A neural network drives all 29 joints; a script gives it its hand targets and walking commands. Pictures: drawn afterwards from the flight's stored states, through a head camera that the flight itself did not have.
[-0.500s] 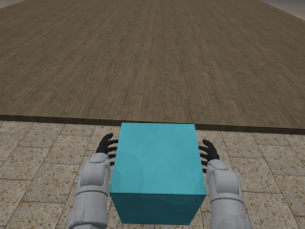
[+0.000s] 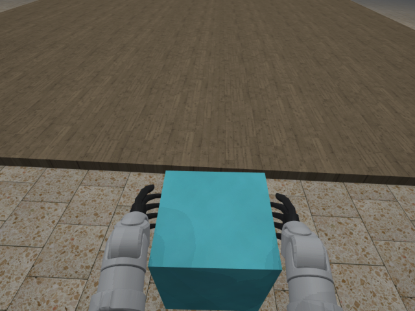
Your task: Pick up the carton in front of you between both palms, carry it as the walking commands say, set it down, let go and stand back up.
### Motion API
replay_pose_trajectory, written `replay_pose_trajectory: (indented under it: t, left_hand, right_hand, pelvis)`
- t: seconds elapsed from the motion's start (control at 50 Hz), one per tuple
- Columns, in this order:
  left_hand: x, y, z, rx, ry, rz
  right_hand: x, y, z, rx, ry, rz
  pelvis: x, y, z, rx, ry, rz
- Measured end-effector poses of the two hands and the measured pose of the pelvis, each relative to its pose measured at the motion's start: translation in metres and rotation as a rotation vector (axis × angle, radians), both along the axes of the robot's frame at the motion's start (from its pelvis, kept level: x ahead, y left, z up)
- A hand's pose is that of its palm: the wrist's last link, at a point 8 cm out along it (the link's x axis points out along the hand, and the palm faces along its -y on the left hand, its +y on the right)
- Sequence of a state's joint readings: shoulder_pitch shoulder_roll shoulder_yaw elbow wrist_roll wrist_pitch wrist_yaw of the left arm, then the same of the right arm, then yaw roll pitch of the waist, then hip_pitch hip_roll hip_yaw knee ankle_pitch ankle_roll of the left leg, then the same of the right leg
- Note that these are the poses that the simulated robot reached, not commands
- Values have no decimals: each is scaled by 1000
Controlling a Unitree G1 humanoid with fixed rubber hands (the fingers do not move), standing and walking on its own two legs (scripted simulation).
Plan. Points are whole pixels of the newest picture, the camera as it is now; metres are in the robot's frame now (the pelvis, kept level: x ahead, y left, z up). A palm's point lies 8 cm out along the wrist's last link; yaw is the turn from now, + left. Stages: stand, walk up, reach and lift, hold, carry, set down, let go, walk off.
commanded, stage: hold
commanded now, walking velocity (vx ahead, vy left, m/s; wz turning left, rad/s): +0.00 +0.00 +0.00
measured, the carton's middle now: (213, 243) +0.29 +0.00 -0.03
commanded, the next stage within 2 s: carry in 0.06 s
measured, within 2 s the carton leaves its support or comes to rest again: neither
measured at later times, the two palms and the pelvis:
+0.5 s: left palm (146, 174) +0.39 +0.16 +0.08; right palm (282, 185) +0.38 -0.14 +0.08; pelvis +0.11 +0.01 -0.01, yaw +1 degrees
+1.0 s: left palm (148, 113) +0.67 +0.21 +0.06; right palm (245, 120) +0.65 -0.09 +0.06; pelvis +0.39 +0.07 -0.01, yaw -1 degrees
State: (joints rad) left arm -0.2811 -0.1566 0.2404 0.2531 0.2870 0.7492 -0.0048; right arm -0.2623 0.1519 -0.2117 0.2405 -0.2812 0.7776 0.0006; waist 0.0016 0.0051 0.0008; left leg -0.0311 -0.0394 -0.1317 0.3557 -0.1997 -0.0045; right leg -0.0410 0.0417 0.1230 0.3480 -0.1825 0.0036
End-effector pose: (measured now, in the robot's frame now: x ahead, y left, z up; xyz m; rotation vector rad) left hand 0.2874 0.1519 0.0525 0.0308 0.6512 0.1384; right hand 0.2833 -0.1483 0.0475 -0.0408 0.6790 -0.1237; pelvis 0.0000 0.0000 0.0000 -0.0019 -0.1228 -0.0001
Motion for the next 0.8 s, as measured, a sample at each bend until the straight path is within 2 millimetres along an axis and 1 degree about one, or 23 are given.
replay_pose_trajectory:
  t: [0.04, 0.12, 0.22, 0.28, 0.34, 0.38, 0.44, 0.52, 0.58, 0.64, 0.68, 0.74, 0.8]
  left_hand:
    - [0, 0, 0, 0, 0, -1]
    - [2, 1, -1, -5, -8, 2]
    - [12, 8, 4, -22, -46, 18]
    - [22, 17, 9, -40, -57, 35]
    - [37, 25, 14, -42, -37, 36]
    - [51, 24, 19, -46, -11, 29]
    - [75, 16, 26, -61, 3, 21]
    - [108, 1, 28, -70, -21, 27]
    - [126, 3, 24, -63, 27, 38]
    - [147, 11, 27, -71, 62, 76]
    - [167, 19, 31, -75, 62, 98]
    - [205, 32, 35, -83, 44, 116]
    - [248, 46, 32, -96, 26, 120]
  right_hand:
    - [0, 0, 0, 0, 0, 0]
    - [2, 1, 0, -2, -8, 1]
    - [15, 7, 7, 10, -46, -4]
    - [28, 17, 14, 18, -57, -7]
    - [42, 24, 19, 26, -37, -14]
    - [52, 24, 21, 28, -11, -25]
    - [70, 16, 27, 39, 3, -51]
    - [101, 2, 27, 71, -22, -76]
    - [126, 2, 26, 68, 27, -62]
    - [158, 11, 30, 69, 65, -33]
    - [183, 19, 34, 73, 65, -17]
    - [224, 32, 37, 74, 49, -4]
    - [266, 46, 35, 69, 30, -4]
  pelvis:
    - [0, 0, 0, 0, 0, 0]
    - [2, 0, -3, -1, 59, 9]
    - [13, 5, -8, -3, 126, 27]
    - [29, 13, -12, 6, 149, 25]
    - [47, 18, -11, 3, 176, -4]
    - [61, 18, -7, -11, 192, -11]
    - [83, 14, -4, -28, 208, -10]
    - [121, 6, -13, -35, 210, 23]
    - [149, 3, -9, -19, 220, 46]
    - [178, 5, -2, -1, 226, 46]
    - [198, 8, 0, 7, 228, 43]
    - [233, 17, -2, 10, 225, 41]
    - [273, 31, -10, 9, 214, 37]
